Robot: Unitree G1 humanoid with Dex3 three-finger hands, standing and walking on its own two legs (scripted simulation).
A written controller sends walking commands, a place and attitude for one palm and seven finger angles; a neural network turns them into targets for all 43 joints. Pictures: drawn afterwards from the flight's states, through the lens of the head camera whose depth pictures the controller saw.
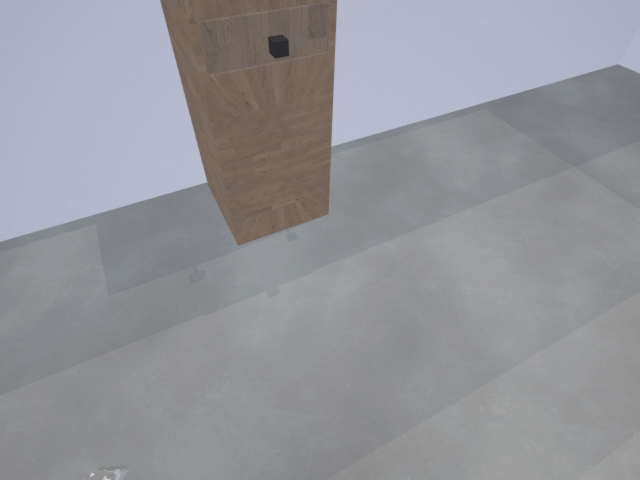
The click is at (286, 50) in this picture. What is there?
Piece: drawer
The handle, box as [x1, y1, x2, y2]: [268, 35, 288, 58]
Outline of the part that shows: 282,35 268,37 269,52 275,58 288,55 288,40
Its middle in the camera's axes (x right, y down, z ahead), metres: -0.13 -0.55 +1.10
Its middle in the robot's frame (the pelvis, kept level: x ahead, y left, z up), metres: +1.20 +0.19 +0.04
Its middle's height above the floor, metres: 0.81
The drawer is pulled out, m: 0.00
